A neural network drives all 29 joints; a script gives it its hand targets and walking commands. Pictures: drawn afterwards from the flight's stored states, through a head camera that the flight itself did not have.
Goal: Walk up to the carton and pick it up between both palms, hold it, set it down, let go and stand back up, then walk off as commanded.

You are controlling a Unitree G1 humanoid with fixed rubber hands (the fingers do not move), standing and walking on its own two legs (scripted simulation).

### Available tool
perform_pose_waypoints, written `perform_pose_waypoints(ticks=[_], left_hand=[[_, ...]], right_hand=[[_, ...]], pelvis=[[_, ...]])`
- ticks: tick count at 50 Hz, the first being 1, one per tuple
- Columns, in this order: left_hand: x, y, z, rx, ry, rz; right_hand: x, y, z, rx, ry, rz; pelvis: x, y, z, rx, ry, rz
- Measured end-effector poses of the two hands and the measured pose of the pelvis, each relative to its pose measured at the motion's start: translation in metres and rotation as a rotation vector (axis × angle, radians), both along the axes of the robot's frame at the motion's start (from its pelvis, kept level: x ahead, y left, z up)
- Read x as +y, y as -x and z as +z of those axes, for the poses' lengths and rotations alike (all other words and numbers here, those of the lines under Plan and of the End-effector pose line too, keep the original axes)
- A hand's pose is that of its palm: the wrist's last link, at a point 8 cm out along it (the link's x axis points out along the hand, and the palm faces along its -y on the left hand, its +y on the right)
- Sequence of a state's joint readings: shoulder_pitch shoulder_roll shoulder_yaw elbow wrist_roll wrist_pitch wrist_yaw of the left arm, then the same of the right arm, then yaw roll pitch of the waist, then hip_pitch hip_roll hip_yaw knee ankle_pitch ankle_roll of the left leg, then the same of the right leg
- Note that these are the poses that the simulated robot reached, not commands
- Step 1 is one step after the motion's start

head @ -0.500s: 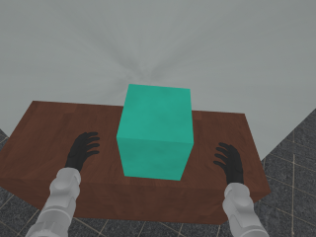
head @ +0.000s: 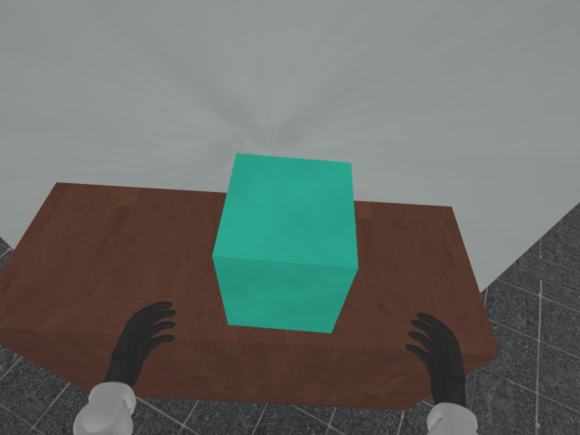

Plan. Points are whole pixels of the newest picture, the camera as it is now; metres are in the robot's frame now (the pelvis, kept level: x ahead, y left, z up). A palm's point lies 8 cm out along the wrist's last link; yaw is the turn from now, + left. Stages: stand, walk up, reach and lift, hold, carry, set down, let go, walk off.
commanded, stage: set down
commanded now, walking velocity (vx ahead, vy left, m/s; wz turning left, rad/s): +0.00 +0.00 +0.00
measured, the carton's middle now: (286, 248) +0.45 -0.01 -0.07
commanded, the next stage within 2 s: let go in 1.26 s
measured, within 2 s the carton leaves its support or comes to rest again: neither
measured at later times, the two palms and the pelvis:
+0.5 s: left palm (136, 374) +0.24 +0.22 -0.06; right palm (443, 394) +0.19 -0.21 -0.05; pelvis +0.02 -0.01 +0.00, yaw +0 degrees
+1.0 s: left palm (139, 398) +0.21 +0.21 -0.07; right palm (446, 394) +0.19 -0.21 -0.06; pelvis +0.02 -0.01 +0.00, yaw +0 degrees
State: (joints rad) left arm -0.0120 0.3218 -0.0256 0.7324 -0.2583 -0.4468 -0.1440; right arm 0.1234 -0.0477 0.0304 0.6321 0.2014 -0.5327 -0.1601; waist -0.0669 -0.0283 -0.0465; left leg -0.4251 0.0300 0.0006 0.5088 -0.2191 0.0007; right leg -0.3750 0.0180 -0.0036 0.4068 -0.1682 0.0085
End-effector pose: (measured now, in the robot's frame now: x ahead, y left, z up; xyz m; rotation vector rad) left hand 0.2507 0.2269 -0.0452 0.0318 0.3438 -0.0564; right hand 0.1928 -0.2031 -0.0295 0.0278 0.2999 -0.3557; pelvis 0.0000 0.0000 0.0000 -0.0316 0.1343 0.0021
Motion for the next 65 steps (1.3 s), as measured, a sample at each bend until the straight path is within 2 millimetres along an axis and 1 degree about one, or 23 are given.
perform_pose_waypoints(ticks=[5,8,14,20,27,32,37,44,48,52,56,60,65], left_hand=[[0.001,0.004,-0.005,0.02,-0.004,0.008],[0.002,0.005,-0.009,0.046,-0.009,0.019],[0.002,0.001,-0.015,0.095,-0.013,0.033],[-0.001,-0.001,-0.016,0.124,-0.008,0.041],[-0.01,0.012,-0.018,0.182,-0.006,0.04],[-0.015,0.022,-0.019,0.215,-0.007,0.032],[-0.015,0.029,-0.02,0.252,-0.022,0.036],[-0.012,0.037,-0.027,0.332,-0.046,0.061],[-0.012,0.037,-0.029,0.361,-0.067,0.068],[-0.016,0.036,-0.029,0.383,-0.086,0.072],[-0.025,0.034,-0.028,0.395,-0.092,0.073],[-0.035,0.037,-0.029,0.417,-0.092,0.08],[-0.043,0.046,-0.033,0.453,-0.086,0.092]], right_hand=[[0.002,-0.003,-0.001,0.003,-0.006,0.018],[0.002,-0.005,-0.006,0.027,-0.014,0.03],[0.002,-0.007,-0.015,0.077,-0.024,0.037],[0.0,0.0,-0.021,0.117,-0.035,0.036],[-0.006,0.01,-0.023,0.131,-0.046,0.03],[-0.011,0.015,-0.023,0.144,-0.045,0.034],[-0.012,0.017,-0.024,0.174,-0.047,0.053],[-0.008,0.013,-0.028,0.234,-0.049,0.11],[-0.009,0.008,-0.029,0.254,-0.048,0.138],[-0.014,0.005,-0.03,0.279,-0.04,0.164],[-0.024,0.007,-0.033,0.303,-0.029,0.178],[-0.035,0.014,-0.037,0.336,-0.022,0.184],[-0.046,0.025,-0.041,0.365,-0.016,0.181]], pelvis=[[0.0,0.001,0.0,-0.004,0.0,0.0],[-0.001,0.0,0.0,-0.004,-0.001,0.0],[-0.002,-0.007,0.0,0.0,-0.003,0.0],[-0.004,-0.017,0.001,-0.018,-0.005,0.001],[-0.008,-0.024,0.002,-0.063,-0.011,0.003],[-0.01,-0.022,0.003,-0.094,-0.014,0.004],[-0.009,-0.018,0.003,-0.117,-0.014,0.004],[-0.01,-0.016,0.003,-0.126,-0.014,0.004],[-0.01,-0.017,0.003,-0.125,-0.015,0.004],[-0.013,-0.019,0.003,-0.121,-0.018,0.004],[-0.017,-0.021,0.004,-0.118,-0.023,0.004],[-0.022,-0.022,0.005,-0.117,-0.03,0.004],[-0.027,-0.022,0.006,-0.118,-0.036,0.004]])
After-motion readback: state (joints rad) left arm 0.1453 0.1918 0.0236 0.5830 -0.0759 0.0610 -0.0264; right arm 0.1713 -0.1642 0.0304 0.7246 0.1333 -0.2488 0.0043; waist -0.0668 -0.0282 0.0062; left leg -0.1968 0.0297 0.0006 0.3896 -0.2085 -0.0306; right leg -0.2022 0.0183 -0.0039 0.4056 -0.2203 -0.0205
